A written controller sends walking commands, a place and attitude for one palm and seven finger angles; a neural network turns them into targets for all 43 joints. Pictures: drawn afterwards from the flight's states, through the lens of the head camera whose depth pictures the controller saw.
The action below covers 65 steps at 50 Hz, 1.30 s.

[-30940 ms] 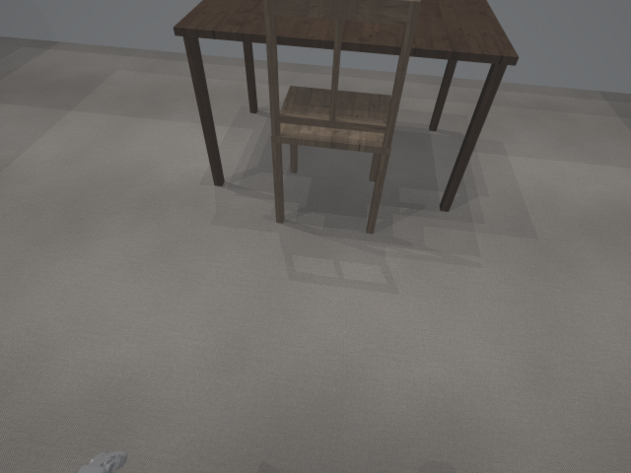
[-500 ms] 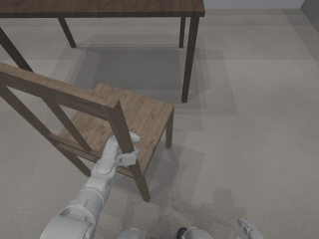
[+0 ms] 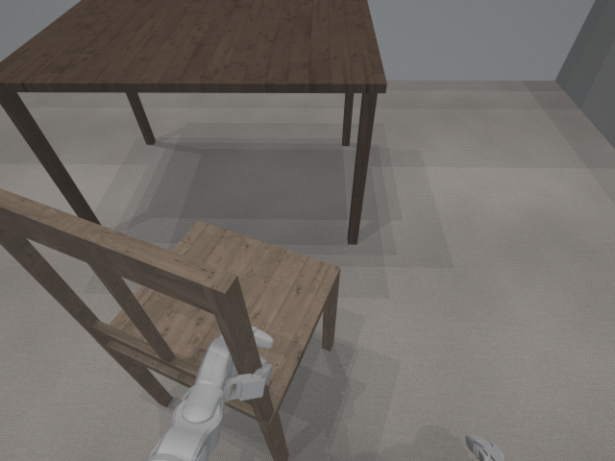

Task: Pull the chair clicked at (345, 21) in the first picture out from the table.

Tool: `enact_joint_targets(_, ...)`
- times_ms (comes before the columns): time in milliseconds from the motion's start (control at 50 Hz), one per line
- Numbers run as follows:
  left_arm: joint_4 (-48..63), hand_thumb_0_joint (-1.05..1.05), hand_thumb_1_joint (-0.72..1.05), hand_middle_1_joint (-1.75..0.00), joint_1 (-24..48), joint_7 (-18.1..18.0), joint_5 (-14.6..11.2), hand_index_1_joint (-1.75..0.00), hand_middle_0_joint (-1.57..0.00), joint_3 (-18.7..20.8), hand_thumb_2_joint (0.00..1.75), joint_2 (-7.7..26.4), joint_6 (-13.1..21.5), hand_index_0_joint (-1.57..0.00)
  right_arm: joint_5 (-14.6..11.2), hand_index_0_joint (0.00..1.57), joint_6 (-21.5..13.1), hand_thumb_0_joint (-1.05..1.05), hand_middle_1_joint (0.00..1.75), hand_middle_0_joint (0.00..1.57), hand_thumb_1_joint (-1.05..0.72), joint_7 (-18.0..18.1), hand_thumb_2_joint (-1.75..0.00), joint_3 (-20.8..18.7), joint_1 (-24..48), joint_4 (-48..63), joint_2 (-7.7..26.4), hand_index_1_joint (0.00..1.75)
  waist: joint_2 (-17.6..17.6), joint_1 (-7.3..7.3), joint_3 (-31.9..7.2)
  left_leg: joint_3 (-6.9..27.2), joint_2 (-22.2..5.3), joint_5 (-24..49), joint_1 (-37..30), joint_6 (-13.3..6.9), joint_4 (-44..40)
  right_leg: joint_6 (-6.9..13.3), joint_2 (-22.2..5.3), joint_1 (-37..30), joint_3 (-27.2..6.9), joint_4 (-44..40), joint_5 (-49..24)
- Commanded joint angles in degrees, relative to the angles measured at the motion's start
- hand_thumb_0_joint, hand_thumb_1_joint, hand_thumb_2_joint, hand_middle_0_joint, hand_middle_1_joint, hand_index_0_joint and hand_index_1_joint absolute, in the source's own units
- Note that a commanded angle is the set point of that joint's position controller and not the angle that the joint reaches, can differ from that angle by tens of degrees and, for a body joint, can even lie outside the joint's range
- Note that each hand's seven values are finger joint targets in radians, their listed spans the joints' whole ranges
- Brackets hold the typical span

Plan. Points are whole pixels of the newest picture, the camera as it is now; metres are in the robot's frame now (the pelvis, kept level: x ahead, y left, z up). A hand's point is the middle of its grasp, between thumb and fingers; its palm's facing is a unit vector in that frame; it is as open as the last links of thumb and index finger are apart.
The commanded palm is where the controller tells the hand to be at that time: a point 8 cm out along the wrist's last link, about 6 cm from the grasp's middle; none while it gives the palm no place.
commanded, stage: stop walking, hand still on the chair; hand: left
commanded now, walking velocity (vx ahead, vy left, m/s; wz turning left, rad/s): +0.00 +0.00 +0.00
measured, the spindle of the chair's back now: (138, 316) +0.34 +0.30 -0.07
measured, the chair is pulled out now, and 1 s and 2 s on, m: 0.56 0.56 0.56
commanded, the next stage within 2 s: open the thumb and straighten the fingers in 0.42 s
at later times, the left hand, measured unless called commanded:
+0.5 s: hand (257, 376) +0.25 +0.09 -0.07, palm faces -0.12 -0.99 -0.12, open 6.1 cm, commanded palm +0.24 +0.15 -0.05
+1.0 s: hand (249, 374) +0.26 +0.10 -0.08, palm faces -0.15 -0.98 -0.11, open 13.9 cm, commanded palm +0.25 +0.15 -0.05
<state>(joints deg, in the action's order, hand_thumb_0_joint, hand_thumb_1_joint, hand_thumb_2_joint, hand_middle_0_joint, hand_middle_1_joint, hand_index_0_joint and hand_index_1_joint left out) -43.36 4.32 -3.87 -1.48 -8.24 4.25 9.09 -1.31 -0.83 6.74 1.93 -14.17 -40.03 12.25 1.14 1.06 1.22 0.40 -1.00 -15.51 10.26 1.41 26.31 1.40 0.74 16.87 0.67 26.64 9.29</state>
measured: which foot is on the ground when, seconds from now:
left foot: down 0.00-1.00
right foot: down 0.00-1.00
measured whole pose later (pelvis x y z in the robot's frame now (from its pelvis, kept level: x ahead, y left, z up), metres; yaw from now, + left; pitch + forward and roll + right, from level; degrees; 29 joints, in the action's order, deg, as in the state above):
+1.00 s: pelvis +0.02 +0.01 -0.04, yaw +2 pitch +10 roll +1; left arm -12.6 -8.8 -0.5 -2.3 -9.5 7.4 -5.4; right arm -2.6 -3.6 1.5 1.3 -13.5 -30.1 14.2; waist 2.3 2.9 -6.6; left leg 1.4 1.3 -27.1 31.3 0.4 48.7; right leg 0.5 -1.7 37.7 1.5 49.4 21.4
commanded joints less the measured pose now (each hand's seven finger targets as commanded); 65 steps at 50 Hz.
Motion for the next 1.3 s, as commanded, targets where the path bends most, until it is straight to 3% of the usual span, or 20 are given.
enact_joint_targets(0,13.8,0.0,0.9,-1.45,11.84,-1.91,0.87,-1.45,-0.5,1.63,0.9,5.63,2.69,-0.5,0.21,0.2,-2.73,0.0,0.3,0.2,-0.9,0.26,-0.9,-1.79,4.43,8.06,5.64,0.3,-2.04,-0.88,-11.41,2.3,-3.29,8.12,-1.79,-2.75,-3.76,-0.2,-6.94,-6.94,-5.55,-5.2,-2.84)
enact_joint_targets(200,18.75,0.0,0.9,-1.45,5.37,-1.79,1.03,-1.45,-0.5,-1.14,0.9,3.78,1.96,-0.5,0.52,0.2,-1.22,0.0,0.3,0.2,-0.9,0.25,-0.9,-1.69,5.54,9.44,5.53,0.3,-1.0,-0.59,-12.06,2.75,-4.09,17.38,-3.8,-2.08,-3.65,0.22,-6.85,-8.71,-3.62,-1.72,-14.7)
enact_joint_targets(480,20.87,0.0,0.9,-1.45,1.4,-2.16,1.02,-1.45,-0.5,-2.02,0.9,3.5,1.37,-0.5,0.67,0.2,0.44,0.0,0.3,0.2,-0.9,0.37,-0.9,-1.36,6.51,10.42,5.13,0.3,-0.85,-0.74,-11.11,3.06,-3.8,16.18,-3.28,-2.04,-4.39,0.17,-6.88,-8.54,-2.99,-2.28,-12.63)
enact_joint_targets(500,22.54,0.0,0.9,-1.45,-0.23,-2.49,1.09,-1.45,-0.5,0.35,0.9,5.97,1.59,-0.5,0.72,0.2,0.5,0.0,0.3,0.2,-0.9,0.32,-0.9,-1.61,6.54,10.62,5.45,0.3,-0.98,-1.04,-11.09,3.18,-3.75,16.35,-2.6,-1.96,-4.24,0.35,-7.09,-9.25,-3.28,-2.32,-13.29)
enact_joint_targets(520,17.49,0.0,0.78,-1.45,-3.46,0.02,-0.07,-1.45,-0.5,-4.24,0.84,0.07,-1.05,-0.5,-1.89,0.2,-0.6,0.0,0.3,0.2,-0.9,-2.68,-0.9,-2.31,5.94,10.42,7.11,0.3,-9.39,3.72,-7.88,0.21,0.08,12.01,5.54,-2.3,0.45,0.03,-4.38,-3.54,0.27,1.94,-11.64)
enact_joint_targets(540,19.87,0.0,0.66,-1.45,-1.63,1.28,-0.39,-1.45,-0.5,-2.93,0.78,1.9,-1.23,-0.5,-2.18,0.2,-0.8,0.0,0.3,0.2,-0.9,-3.91,-0.9,-2.52,5.79,10.87,7.65,0.3,-10.65,3.08,-8.54,0.28,0.42,9.27,9.08,-2.41,1.49,0.2,-4.41,-2.65,0.37,3.38,-9.78)
enact_joint_targets(580,28.72,0.0,0.42,-1.45,2.79,2.04,-0.86,-1.45,-0.5,1.08,0.67,6.35,-0.25,-0.5,-1.81,0.2,-2.53,0.0,0.3,0.2,-0.9,-4.85,-0.9,-3.39,6.88,12.27,7.38,0.3,-6.98,2.18,-13.54,-0.26,1.82,6.48,10.48,-2.73,4.28,-0.1,-4.01,-2.64,-0.53,5.25,-7.05)
enact_joint_targets(620,32.33,0.0,0.17,-1.45,-2.38,2.89,-0.83,-1.45,-0.5,0.15,0.55,5.32,-1.06,-0.5,-1.54,0.2,-3.8,0.0,0.3,0.2,-0.9,-5.85,-0.9,-3.28,6.8,13.73,6.99,0.3,-0.32,1.08,-16.53,-0.39,2.49,6.33,11.58,-2.36,6.53,0.37,-3.88,-1.13,-0.43,7.64,-5.79)
enact_joint_targets(680,35.79,0.0,-0.19,-1.45,-2.61,2.9,-0.82,-1.45,-0.5,-0.9,0.37,4.7,-3.09,-0.5,-1.66,0.2,-4.52,0.0,0.3,0.2,-0.9,-6.6,-0.9,-3.26,6.12,14.99,7.22,0.3,-1.02,2.12,-17.18,0.34,2.31,5.05,14.41,-2.3,9.17,0.23,-3.21,2.82,0.18,10.25,-3.02)
enact_joint_targets(700,36.19,0.0,-0.31,-1.45,-4.73,2.78,-0.61,-1.45,-0.5,0.46,0.32,5.64,-3.8,-0.5,-1.55,0.2,-4.74,0.0,0.3,0.2,-0.9,-6.66,-0.9,-3.51,5.95,15.32,7.48,0.3,-0.68,1.42,-17.55,0.13,2.36,4.49,15.82,-2.21,9.87,0.29,-3.12,3.14,0.2,11.16,-2.21)
enact_joint_targets(720,37.21,0.0,-0.43,-1.38,-5.73,2.81,-0.38,-1.38,-0.47,-0.69,0.26,4.59,-4.57,-0.47,-1.5,0.2,-4.96,0.0,0.3,0.2,-0.9,-6.71,-0.9,-3.39,6.06,16.16,7.56,0.3,-0.97,1.43,-17.58,0.29,2.39,4.05,16.84,-2.21,10.42,0.31,-2.99,3.99,0.6,12.05,-1.49)
enact_joint_targets(740,34.59,0.0,-0.55,-1.3,-5.41,2.59,-0.41,-1.3,-0.45,2.31,0.2,7.54,-5.72,-0.45,-1.59,0.2,-4.82,0.0,0.3,0.2,-0.9,-6.53,-0.9,-3.35,5.79,16.03,8.21,0.3,-4.11,1.91,-15.68,0.63,2.31,2.74,19.22,-2.35,11.16,0.15,-2.65,5.6,0.6,12.42,-0.33)
enact_joint_targets(840,39.11,0.0,-0.55,-0.94,-3.7,3.02,-0.74,-0.94,-0.32,0.72,0.2,5.72,-9.37,-0.32,-1.53,0.2,-5.34,0.0,0.3,0.2,-0.9,-5.8,-0.9,-3.22,5.93,18.54,8.53,0.3,-2.84,2.11,-16.72,0.47,2.52,-0.57,21.84,-2.59,13.66,-0.25,-2.59,8.39,0.63,14.24,4.19)
enact_joint_targets(880,42.12,0.0,-0.55,-0.8,-4.81,3.12,-0.78,-0.8,-0.27,0.09,0.2,5.0,-10.34,-0.27,-1.4,0.2,-5.73,0.0,0.3,0.2,-0.9,-5.39,-0.9,-3.24,5.39,19.3,8.47,0.3,-2.31,1.77,-19.79,0.49,2.61,1.5,21.17,-2.61,14.57,-0.27,-2.66,7.31,0.95,15.45,2.1)
enact_joint_targets(1000,44.99,0.0,-0.55,-0.36,-5.39,3.22,-0.92,-0.36,-0.13,-0.35,0.2,4.96,-12.96,-0.13,-1.16,0.2,-6.75,0.0,0.3,0.2,-0.9,-4.29,-0.9,-2.73,4.32,19.85,8.66,0.3,-5.02,2.85,-18.84,1.02,2.64,1.44,23.15,-2.9,16.63,-0.76,-2.51,8.88,1.46,16.43,1.85)
enact_joint_targets(1020,41.36,0.0,-0.55,-0.29,-9.58,3.23,-0.86,-0.29,-0.1,3.8,0.2,8.18,-13.59,-0.1,-1.07,0.2,-6.64,0.0,0.3,0.2,-0.9,-4.19,-0.9,-2.77,3.55,19.62,8.88,0.3,-6.56,2.06,-17.63,0.79,2.85,0.76,25.4,-2.77,17.26,-0.78,-2.49,8.89,1.25,16.76,2.09)
enact_joint_targets(1040,41.61,0.0,-0.55,-0.22,-11.47,3.65,-0.65,-0.22,-0.07,3.56,0.2,8.19,-14.01,-0.07,-1.05,0.2,-6.37,0.0,0.3,0.2,-0.9,-4.21,-0.9,-2.67,4.12,20.02,9.2,0.3,-7.46,1.7,-17.21,0.77,2.88,0.97,26.11,-2.87,17.35,-0.68,-2.45,9.02,1.28,16.86,1.79)
enact_joint_targets(1100,46.84,0.0,-0.55,0.0,-10.72,4.4,-0.4,0.0,0.0,1.65,0.2,7.1,-14.5,0.0,-1.03,0.2,-6.74,0.0,0.3,0.2,-0.9,-4.25,-0.9,-2.51,3.79,21.43,8.5,0.3,-3.33,1.95,-19.3,0.34,3.12,1.38,25.08,-2.89,18.13,-0.73,-2.89,8.42,0.92,17.32,1.21)
enact_joint_targets(1180,51.97,0.0,-0.55,0.0,-12.46,4.37,-0.46,0.0,0.0,0.2,0.2,6.62,-14.52,0.0,-1.0,0.2,-7.57,0.0,0.3,0.2,-0.9,-4.03,-0.9,-2.46,2.75,22.0,8.31,0.3,-1.88,2.73,-21.03,0.82,2.89,5.03,23.38,-2.99,19.62,-0.63,-2.78,8.88,1.28,18.26,-2.26)
enact_joint_targets(1280,52.35,0.0,-0.55,0.0,-11.87,3.93,-0.08,0.0,0.0,-0.92,0.2,6.31,-14.96,0.0,-0.77,0.2,-8.25,0.0,0.3,0.2,-0.9,-3.55,-0.9,-2.35,1.95,21.66,8.69,0.3,-3.72,3.93,-18.19,1.66,2.83,3.51,24.55,-3.04,20.54,-0.85,-2.42,12.07,2.23,18.74,-0.02)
